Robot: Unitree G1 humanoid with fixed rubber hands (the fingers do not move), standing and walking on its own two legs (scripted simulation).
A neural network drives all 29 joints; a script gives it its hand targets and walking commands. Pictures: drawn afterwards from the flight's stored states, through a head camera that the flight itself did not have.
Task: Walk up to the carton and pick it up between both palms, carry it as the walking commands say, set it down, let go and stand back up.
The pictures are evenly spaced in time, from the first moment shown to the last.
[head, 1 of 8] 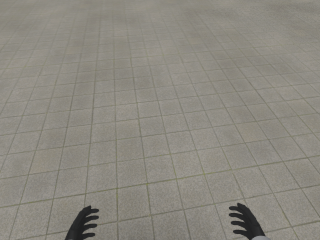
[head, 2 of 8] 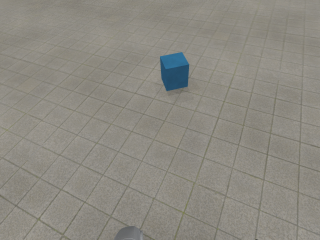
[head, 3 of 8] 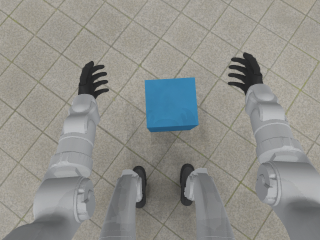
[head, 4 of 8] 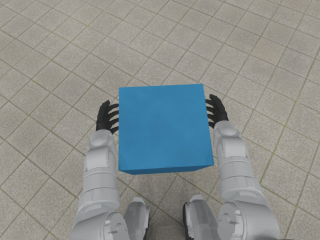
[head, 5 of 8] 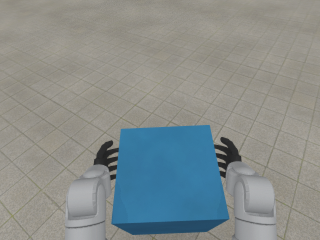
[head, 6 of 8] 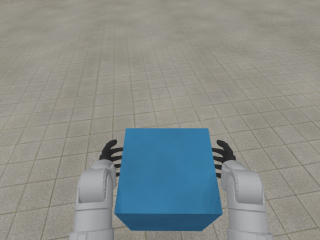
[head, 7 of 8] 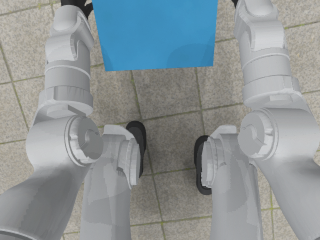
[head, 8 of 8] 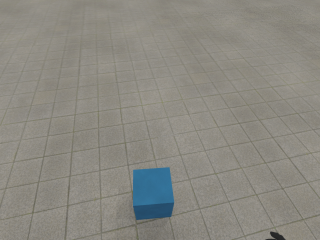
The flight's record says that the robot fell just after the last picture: no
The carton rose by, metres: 0.65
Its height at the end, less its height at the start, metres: +0.00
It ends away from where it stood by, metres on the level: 1.37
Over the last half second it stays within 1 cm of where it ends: yes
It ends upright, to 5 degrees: yes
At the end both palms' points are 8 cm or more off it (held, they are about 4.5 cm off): yes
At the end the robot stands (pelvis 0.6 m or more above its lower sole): yes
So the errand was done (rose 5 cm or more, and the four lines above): yes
